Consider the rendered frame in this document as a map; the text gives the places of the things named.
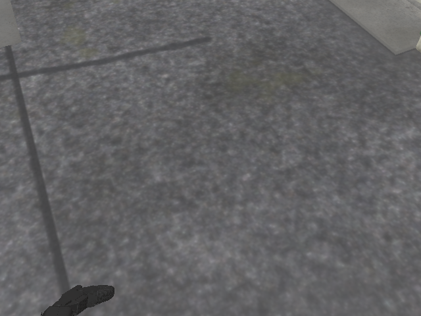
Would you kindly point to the left robot hand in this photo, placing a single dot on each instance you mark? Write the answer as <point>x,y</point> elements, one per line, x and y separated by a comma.
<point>78,299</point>

